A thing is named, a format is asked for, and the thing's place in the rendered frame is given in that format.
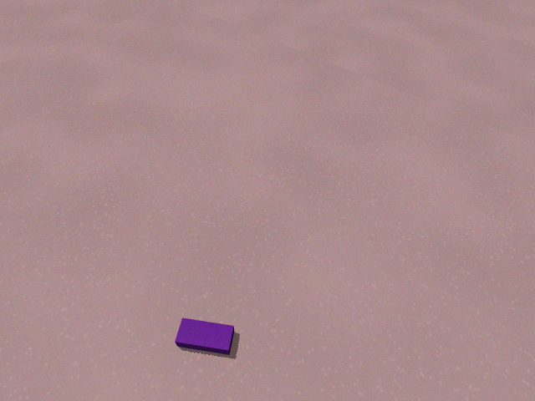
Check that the carton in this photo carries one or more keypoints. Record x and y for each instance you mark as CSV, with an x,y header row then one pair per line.
x,y
205,336

